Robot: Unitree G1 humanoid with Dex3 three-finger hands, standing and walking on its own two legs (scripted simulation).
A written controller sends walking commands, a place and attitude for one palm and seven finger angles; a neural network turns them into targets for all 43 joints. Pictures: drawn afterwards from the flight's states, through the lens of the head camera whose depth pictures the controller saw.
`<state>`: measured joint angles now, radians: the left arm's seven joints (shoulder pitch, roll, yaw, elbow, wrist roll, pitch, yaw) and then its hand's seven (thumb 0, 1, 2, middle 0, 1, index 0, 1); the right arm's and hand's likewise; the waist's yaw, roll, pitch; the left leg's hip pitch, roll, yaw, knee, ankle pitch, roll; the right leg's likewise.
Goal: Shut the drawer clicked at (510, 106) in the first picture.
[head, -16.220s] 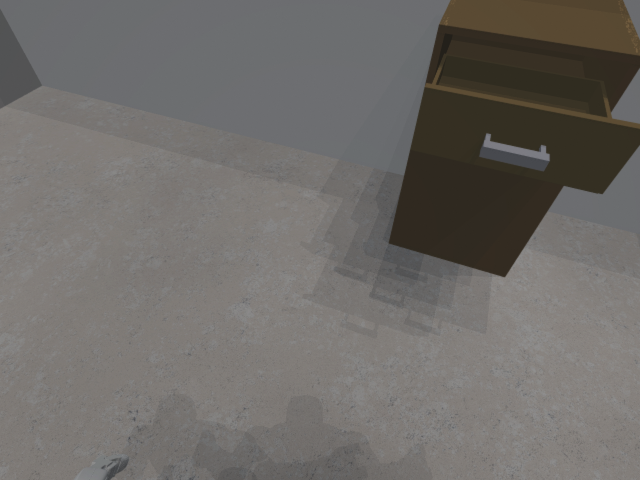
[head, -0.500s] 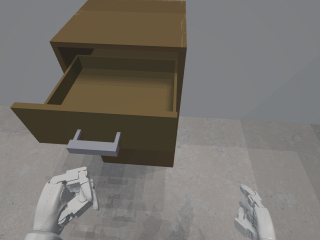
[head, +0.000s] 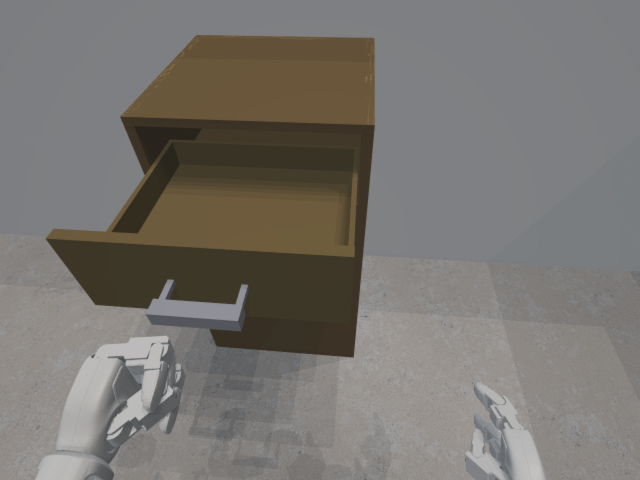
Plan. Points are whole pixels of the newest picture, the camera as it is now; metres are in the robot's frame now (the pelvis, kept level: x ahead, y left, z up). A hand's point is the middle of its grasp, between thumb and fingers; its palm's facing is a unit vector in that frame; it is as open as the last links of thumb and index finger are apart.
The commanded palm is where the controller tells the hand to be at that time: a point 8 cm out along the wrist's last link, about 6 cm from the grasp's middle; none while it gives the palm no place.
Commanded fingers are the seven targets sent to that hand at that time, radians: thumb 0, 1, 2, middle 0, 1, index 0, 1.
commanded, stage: raise the hand and make a fist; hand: left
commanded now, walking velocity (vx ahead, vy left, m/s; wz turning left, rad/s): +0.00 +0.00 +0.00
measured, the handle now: (201, 301) +0.35 +0.21 +0.02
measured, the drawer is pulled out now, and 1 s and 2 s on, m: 0.30 0.30 0.29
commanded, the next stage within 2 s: bring the fist close to the handle in 0.22 s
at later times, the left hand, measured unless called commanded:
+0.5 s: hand (182, 394) +0.18 +0.16 +0.10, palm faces +0.01 -1.00 -0.06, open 3.3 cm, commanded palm +0.16 +0.21 +0.10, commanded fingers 0.00 0.90 0.90 -1.40 -1.60 -1.40 -1.60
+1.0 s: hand (199, 381) +0.22 +0.16 +0.05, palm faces -0.01 -1.00 -0.05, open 3.3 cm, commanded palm +0.20 +0.22 +0.05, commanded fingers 0.00 0.90 0.90 -1.40 -1.60 -1.40 -1.60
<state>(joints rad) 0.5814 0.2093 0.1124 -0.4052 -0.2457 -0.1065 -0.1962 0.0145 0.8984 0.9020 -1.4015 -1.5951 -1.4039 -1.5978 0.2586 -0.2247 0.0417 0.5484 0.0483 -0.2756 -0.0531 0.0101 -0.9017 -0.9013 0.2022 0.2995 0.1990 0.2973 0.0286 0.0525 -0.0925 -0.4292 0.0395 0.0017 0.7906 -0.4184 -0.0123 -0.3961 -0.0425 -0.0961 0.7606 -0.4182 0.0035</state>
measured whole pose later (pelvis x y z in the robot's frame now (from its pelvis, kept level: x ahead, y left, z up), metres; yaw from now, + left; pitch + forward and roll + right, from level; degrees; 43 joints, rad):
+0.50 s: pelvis -0.01 -0.01 +0.00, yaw +0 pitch +3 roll -1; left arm 0.50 0.20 0.12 -0.27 -0.26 -0.16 -0.22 0.01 0.90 0.90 -1.40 -1.60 -1.41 -1.60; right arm 0.24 -0.24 0.04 0.59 0.04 -0.31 -0.06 0.01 -0.90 -0.90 0.20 0.30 0.20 0.30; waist 0.03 0.06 -0.07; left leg -0.43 0.04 -0.01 0.77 -0.40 -0.02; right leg -0.40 -0.04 -0.10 0.75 -0.41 -0.01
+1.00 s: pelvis -0.01 +0.00 -0.01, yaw +0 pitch +8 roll -1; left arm 0.35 0.19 0.11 -0.06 -0.23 -0.31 -0.20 0.02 0.90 0.90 -1.40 -1.60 -1.41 -1.60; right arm 0.24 -0.24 0.02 0.59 0.02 -0.24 -0.04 0.01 -0.90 -0.90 0.20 0.30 0.20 0.30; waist 0.00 0.04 -0.07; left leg -0.60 0.04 0.00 0.89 -0.44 -0.02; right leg -0.57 -0.05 -0.09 0.87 -0.44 0.00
